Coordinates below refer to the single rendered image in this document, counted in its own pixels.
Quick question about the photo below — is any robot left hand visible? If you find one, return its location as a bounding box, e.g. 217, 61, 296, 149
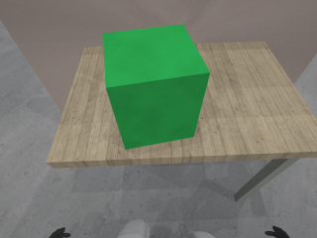
49, 227, 70, 238

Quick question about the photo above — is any table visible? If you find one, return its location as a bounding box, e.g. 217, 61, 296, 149
46, 41, 317, 202

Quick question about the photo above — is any carton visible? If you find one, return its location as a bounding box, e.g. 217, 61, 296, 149
103, 24, 210, 150

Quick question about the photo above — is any left robot thigh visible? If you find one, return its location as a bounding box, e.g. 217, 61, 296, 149
116, 220, 151, 238

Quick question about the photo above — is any robot right hand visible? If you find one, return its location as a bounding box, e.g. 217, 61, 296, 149
264, 225, 290, 238

